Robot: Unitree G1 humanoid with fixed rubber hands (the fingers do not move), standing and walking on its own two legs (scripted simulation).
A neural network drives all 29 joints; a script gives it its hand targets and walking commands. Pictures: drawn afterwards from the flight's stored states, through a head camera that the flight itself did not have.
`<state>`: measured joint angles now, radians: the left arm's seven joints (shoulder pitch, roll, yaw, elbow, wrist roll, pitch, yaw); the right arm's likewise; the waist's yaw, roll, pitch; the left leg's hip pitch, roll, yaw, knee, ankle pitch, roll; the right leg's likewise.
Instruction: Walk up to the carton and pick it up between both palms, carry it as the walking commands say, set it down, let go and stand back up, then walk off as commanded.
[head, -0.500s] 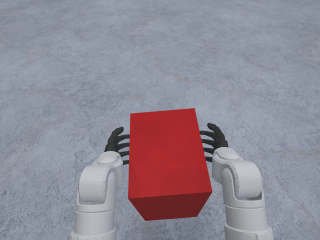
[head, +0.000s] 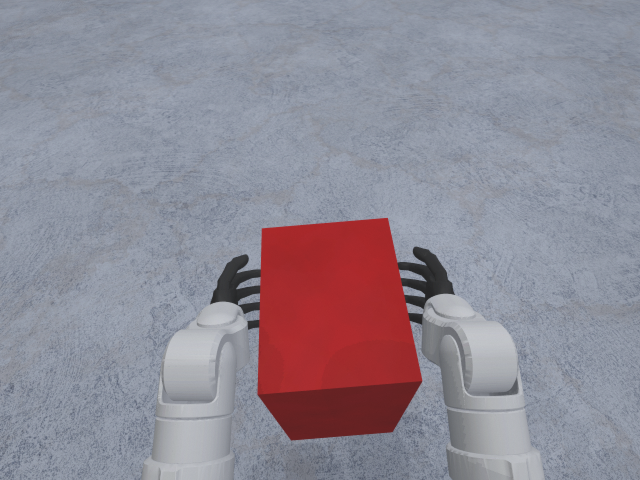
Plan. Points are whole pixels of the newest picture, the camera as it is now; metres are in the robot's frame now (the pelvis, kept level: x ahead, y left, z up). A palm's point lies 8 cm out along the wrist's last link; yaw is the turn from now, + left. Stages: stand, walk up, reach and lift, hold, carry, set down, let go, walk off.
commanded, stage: carry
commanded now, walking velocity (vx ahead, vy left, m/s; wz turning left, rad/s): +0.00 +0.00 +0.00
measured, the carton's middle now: (334, 341) +0.29 +0.00 +0.00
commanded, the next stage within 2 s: hold in 0.86 s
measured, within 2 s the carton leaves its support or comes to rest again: neither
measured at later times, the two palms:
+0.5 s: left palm (227, 313) +0.29 +0.13 +0.08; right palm (430, 305) +0.29 -0.12 +0.08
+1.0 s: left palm (228, 333) +0.29 +0.13 +0.03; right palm (412, 319) +0.30 -0.11 +0.03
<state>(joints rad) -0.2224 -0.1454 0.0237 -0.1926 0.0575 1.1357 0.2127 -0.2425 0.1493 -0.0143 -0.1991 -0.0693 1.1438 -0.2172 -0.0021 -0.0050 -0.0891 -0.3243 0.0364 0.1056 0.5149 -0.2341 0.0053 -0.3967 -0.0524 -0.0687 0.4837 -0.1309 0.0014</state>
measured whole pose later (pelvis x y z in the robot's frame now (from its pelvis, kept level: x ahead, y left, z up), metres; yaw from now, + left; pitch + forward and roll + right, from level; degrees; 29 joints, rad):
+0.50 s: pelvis +0.01 +0.00 +0.00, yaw +0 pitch +2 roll +0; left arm -0.22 -0.14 0.03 -0.12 0.07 1.05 0.21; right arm -0.24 0.15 -0.02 -0.12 -0.07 1.05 -0.21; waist 0.00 0.00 -0.08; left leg -0.32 0.04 0.10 0.53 -0.26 0.01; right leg -0.39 -0.05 -0.07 0.50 -0.15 0.01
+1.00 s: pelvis +0.01 +0.00 +0.00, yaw +3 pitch -3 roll +0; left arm -0.24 -0.15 0.02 0.20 0.18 0.80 0.14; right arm -0.25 0.15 -0.06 0.19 -0.20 0.79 -0.11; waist -0.01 0.00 0.03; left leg -0.20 0.00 0.02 0.49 -0.24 0.01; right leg -0.25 -0.02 -0.01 0.45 -0.15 0.02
